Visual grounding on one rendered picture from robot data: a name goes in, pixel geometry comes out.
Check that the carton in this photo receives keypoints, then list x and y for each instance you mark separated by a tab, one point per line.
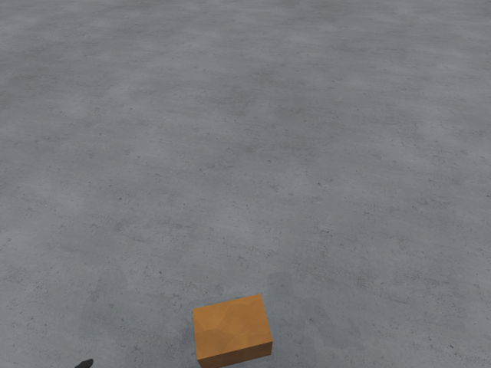
231	332

